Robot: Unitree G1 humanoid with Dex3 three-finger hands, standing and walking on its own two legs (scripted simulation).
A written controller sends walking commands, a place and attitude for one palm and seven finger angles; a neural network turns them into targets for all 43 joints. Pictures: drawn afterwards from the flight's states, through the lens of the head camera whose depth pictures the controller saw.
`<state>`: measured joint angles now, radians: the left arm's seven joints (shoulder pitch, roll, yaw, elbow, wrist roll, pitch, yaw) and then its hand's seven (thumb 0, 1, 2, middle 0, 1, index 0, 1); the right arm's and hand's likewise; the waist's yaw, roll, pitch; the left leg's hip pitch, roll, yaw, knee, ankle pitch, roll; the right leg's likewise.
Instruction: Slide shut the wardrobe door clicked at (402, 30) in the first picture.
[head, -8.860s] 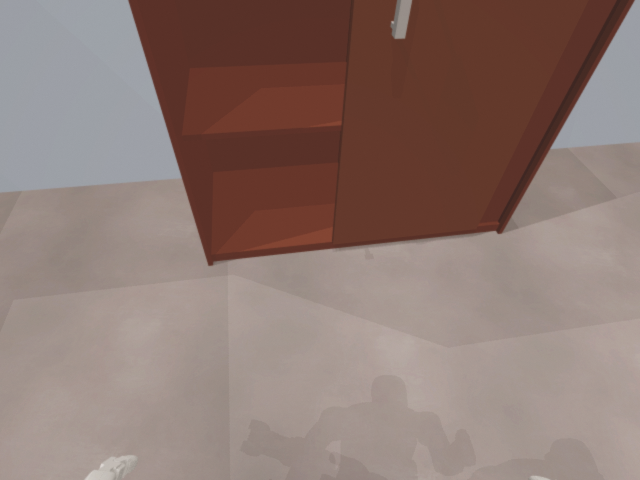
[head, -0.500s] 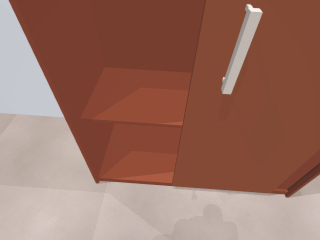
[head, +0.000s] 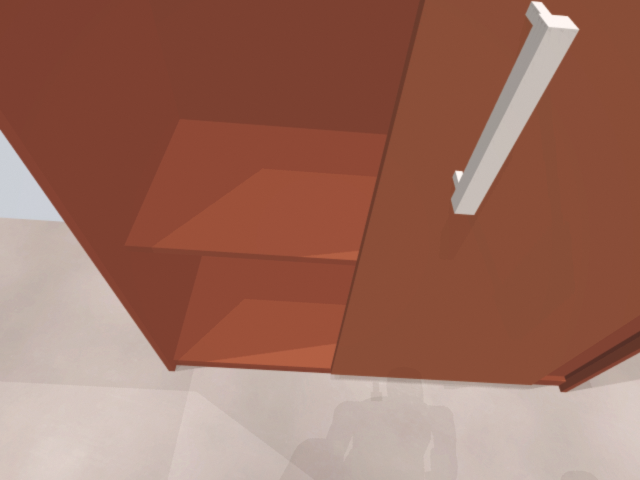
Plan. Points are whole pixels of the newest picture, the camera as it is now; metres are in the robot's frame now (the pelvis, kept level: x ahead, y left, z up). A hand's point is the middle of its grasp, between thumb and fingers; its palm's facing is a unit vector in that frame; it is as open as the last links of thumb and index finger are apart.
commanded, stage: come to a stop and stand still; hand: right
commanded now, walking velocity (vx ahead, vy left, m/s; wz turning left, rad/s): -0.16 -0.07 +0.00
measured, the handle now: (494, 122) +0.46 -0.15 +0.22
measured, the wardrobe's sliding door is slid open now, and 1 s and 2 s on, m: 0.48 0.48 0.48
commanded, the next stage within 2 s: look again from close up in 1.60 s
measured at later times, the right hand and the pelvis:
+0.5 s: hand out of the picture +0.02 -0.21 -0.17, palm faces -0.02 +0.97 -0.23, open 7.3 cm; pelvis -0.02 -0.02 +0.00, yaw +3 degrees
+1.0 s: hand out of the picture -0.05 -0.16 -0.17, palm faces -0.04 +0.99 -0.16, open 7.3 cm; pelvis -0.02 -0.01 +0.00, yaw +2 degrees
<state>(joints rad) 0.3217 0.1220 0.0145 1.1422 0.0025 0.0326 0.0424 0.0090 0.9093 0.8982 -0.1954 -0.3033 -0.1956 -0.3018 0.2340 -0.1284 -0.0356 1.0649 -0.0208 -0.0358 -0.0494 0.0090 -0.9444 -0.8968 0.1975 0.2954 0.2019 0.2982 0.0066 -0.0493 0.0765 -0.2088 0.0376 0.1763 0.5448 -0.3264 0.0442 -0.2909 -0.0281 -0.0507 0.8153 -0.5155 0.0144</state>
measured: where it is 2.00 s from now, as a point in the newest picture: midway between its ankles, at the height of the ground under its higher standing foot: outside the picture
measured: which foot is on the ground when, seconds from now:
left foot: down 0.00-0.16, up 0.18-0.46, down 0.48-1.00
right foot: up 0.00-0.12, down 0.14-1.00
